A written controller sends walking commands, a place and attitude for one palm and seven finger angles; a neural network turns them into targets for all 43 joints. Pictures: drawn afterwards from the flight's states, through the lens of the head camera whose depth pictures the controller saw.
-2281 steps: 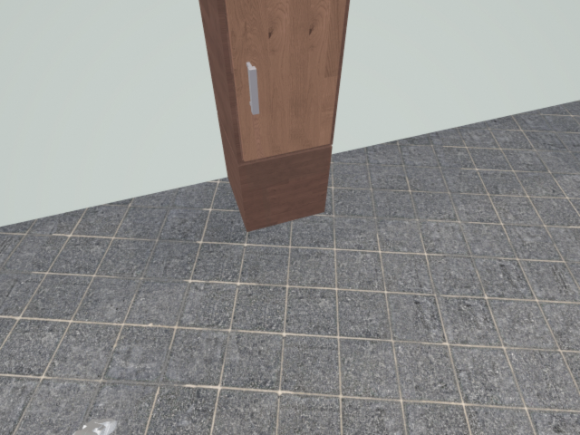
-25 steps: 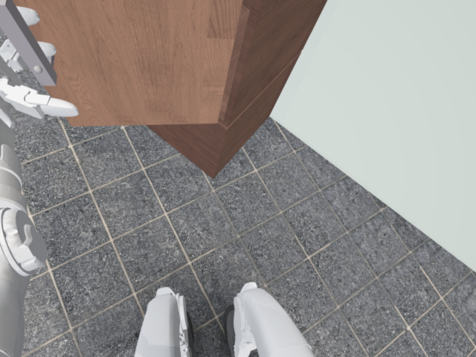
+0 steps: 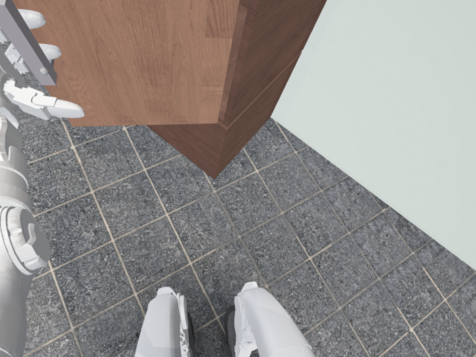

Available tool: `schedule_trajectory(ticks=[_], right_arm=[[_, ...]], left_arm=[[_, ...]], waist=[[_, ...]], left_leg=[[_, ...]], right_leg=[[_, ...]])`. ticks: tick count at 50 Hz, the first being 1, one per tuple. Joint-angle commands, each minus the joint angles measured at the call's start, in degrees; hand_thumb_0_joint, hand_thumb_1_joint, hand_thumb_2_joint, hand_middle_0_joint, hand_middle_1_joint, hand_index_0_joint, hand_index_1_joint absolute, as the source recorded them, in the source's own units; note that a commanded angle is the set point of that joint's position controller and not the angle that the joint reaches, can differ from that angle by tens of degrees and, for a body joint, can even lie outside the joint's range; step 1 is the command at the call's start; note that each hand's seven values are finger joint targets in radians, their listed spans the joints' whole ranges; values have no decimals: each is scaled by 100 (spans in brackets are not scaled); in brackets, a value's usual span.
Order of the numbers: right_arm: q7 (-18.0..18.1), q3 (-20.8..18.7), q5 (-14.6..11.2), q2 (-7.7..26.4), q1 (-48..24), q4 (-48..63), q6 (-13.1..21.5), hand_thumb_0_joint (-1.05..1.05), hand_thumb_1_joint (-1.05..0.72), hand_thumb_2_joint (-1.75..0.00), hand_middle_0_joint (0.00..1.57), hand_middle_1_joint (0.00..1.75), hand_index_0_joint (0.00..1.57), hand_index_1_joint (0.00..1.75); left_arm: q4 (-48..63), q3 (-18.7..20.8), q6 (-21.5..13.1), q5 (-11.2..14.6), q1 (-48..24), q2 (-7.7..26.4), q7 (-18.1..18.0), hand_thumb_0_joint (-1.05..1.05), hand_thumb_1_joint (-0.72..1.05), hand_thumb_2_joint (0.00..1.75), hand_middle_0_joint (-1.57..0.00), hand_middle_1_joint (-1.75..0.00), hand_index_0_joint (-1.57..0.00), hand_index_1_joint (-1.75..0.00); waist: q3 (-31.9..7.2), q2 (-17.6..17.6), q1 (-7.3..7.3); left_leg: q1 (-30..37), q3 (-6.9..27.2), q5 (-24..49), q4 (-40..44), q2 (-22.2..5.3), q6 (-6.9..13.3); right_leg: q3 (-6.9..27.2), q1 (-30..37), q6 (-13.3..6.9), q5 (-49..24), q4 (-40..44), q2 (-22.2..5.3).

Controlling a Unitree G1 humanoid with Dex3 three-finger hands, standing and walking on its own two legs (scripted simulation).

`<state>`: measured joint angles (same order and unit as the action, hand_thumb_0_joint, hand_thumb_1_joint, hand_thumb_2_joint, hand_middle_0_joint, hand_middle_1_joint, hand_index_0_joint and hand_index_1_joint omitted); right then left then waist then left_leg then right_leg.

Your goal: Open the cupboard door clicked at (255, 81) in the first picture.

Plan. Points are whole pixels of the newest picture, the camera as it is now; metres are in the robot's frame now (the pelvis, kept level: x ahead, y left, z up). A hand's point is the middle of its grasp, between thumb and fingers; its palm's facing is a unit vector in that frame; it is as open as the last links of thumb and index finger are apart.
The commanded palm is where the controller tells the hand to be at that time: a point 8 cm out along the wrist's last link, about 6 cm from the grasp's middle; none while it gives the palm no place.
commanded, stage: slide the fingers in behind the handle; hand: left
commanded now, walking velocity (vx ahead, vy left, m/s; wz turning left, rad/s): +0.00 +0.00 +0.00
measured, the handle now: (28, 35) +0.59 +0.26 +0.07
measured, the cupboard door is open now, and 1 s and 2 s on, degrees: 45 45 94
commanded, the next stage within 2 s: close the thumb around the handle in 0.02 s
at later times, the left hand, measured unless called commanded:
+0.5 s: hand (42, 71) +0.54 +0.24 +0.06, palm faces +0.06 -1.00 +0.00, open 9.9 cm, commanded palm +0.52 +0.26 +0.05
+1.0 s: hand (45, 69) +0.54 +0.24 +0.06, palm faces +0.05 -1.00 +0.00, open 5.7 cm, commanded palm +0.52 +0.26 +0.05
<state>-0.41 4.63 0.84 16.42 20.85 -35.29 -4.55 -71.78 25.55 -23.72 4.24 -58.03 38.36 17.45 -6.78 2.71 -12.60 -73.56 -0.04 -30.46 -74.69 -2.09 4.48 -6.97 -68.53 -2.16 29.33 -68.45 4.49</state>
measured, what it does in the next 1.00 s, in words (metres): stands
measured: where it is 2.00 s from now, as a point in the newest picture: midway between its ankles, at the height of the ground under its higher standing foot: (212, 355)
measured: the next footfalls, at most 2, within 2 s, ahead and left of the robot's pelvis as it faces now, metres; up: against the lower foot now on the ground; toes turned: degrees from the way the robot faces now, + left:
none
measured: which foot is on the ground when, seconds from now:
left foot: down 0.00-1.00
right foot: down 0.00-1.00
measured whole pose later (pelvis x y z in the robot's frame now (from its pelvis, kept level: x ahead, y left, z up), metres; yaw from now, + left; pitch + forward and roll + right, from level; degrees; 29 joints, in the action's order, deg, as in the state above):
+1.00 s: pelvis +0.00 +0.00 +0.00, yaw +0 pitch +29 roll -7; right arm -0.5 4.7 0.9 15.9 21.0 -35.2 -4.8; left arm -71.0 25.1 -23.5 4.5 -57.9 37.4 17.2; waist -7.0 2.9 -12.4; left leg -73.5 -0.2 -30.6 -74.7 -1.9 4.8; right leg -6.7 -68.4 -1.8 29.4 -68.3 4.4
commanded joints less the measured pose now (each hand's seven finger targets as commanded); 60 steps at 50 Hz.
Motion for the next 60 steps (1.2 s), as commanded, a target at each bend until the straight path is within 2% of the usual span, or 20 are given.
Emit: schedule_trajectory(ticks=[1,4,6,11,13,17,19,21,25,28,31,33,36,39,44,46,47,56,58,60], right_arm=[[95,-410,15,1215,1172,79,20,0,-90,-90,20,30,20,30],[94,-422,25,1219,1219,93,28,0,-90,-90,20,30,20,30],[92,-421,13,1215,1210,62,12,0,-90,-90,20,30,20,30],[73,-419,23,1198,1225,98,-4,0,-90,-90,20,30,20,30],[69,-425,18,1187,1217,90,-13,0,-90,-90,20,30,20,30],[59,-443,15,1183,1225,75,-21,0,-90,-90,20,30,20,30],[75,-425,4,1178,1230,53,-4,0,-90,-90,20,30,20,30],[91,-413,14,1205,1207,68,2,0,-90,-90,20,30,20,30],[55,-457,26,1177,1198,65,13,0,-90,-90,20,30,20,30],[65,-450,6,1192,1195,44,-22,0,-90,-90,20,30,20,30],[84,-437,14,1208,1185,51,-12,0,-90,-90,20,30,20,30],[90,-421,17,1211,1176,75,-8,0,-90,-90,20,30,20,30],[73,-457,31,1191,1194,78,-3,0,-90,-90,20,30,20,30],[72,-453,25,1208,1211,59,-14,0,-90,-90,20,30,20,30],[93,-413,28,1216,1206,110,3,0,-90,-90,20,30,20,30],[82,-429,30,1195,1195,126,-6,0,-90,-90,20,30,20,30],[77,-425,24,1181,1177,104,-10,0,-90,-90,20,30,20,30],[13,-491,-48,1134,1077,281,-34,0,-90,-90,20,30,20,30],[-2,-520,-90,1108,1004,359,-56,0,-90,-90,20,30,20,30],[-25,-556,-120,1080,936,431,-50,0,-90,-90,20,30,20,30]], left_arm=[[1182,-3,-342,100,-2558,1386,8,0,-50,30,-30,-120,-30,-120],[1384,154,-376,118,-2512,1552,10,0,-50,30,-30,-120,-30,-120],[1230,54,-311,125,-2439,1422,37,0,-50,30,-30,-120,-30,-120],[1449,194,-315,134,-2336,1557,15,0,-22,42,-32,-123,-32,-123],[1397,146,-285,145,-2274,1460,11,0,-11,47,-33,-124,-33,-124],[1426,166,-328,165,-2153,1416,4,0,12,56,-34,-127,-34,-127],[1239,108,-305,195,-2250,1334,14,0,23,61,-35,-128,-35,-128],[1310,225,-331,171,-2337,1578,1,0,34,66,-36,-129,-36,-129],[1595,105,-498,175,-2215,1355,31,0,56,76,-38,-131,-38,-131],[1226,31,-375,202,-2130,1231,44,0,73,83,-39,-133,-39,-133],[1213,57,-340,176,-2301,1305,5,0,90,90,-40,-135,-40,-135],[1158,63,-318,149,-2242,1364,2,0,90,90,-40,-135,-40,-135],[1519,36,-449,142,-2345,1299,-6,0,90,90,-40,-135,-40,-135],[1230,150,-398,196,-2246,1322,-29,0,90,90,-40,-135,-40,-135],[1158,232,-350,83,-2343,1587,-95,0,90,90,-40,-135,-40,-135],[1303,172,-361,106,-2245,1468,-54,0,90,90,-40,-135,-40,-135],[1252,-36,-341,113,-2409,1233,-33,0,90,90,-40,-135,-40,-135],[1624,89,-319,324,-972,1006,61,0,90,90,-40,-135,-40,-135],[1709,1,-283,411,-497,775,90,0,90,90,-40,-135,-40,-135],[2203,27,-358,486,-139,710,86,0,90,90,-40,-135,-40,-135]], waist=[[-3092,1235,-145],[-3435,1309,-66],[-3245,1243,-119],[-3473,1375,10],[-3353,1136,-54],[-3284,1165,4],[-2998,1000,-115],[-3070,1110,-54],[-3415,1528,54],[-3026,1036,-79],[-2982,1121,-81],[-2978,1055,-81],[-3361,1424,-1],[-3105,1075,-63],[-3045,1134,-40],[-3298,1246,3],[-3192,1183,-121],[-3310,985,314],[-3103,619,354],[-3407,834,534]], left_leg=[[3232,850,2377,748,-104,-274],[3451,873,2709,734,-110,-291],[3428,873,2712,725,-130,-297],[3538,853,2954,753,-117,-317],[3361,804,2847,736,-115,-273],[3484,836,2873,801,-123,-306],[3273,824,2653,798,-117,-258],[3218,801,2600,802,-104,-269],[3872,927,3142,837,-145,-399],[3480,869,2728,850,-133,-317],[3435,894,2597,872,-121,-324],[3288,852,2519,853,-106,-299],[3826,961,3014,850,-145,-398],[3558,961,2857,829,-142,-353],[3261,873,2538,822,-105,-303],[3494,878,2829,801,-118,-339],[3457,886,2746,777,-121,-326],[3525,758,2898,987,-96,-347],[3330,667,2707,1081,-67,-304],[3643,654,3033,1146,-63,-346]], right_leg=[[431,485,39,-1367,709,-13],[429,599,16,-1555,651,-6],[413,514,36,-1564,691,-3],[415,718,27,-1719,683,0],[439,816,52,-1766,723,12],[416,767,39,-1709,748,5],[429,694,43,-1625,782,16],[436,769,39,-1587,756,5],[382,535,5,-1668,705,0],[388,598,47,-1554,785,11],[375,524,36,-1455,763,-9],[397,625,37,-1463,769,-6],[359,461,11,-1587,691,-12],[359,469,21,-1538,693,4],[403,603,23,-1445,692,-8],[389,628,28,-1598,684,-13],[394,521,42,-1564,708,-10],[394,1039,35,-1775,763,-5],[411,1296,53,-1807,856,1],[410,1418,40,-1966,843,-10]])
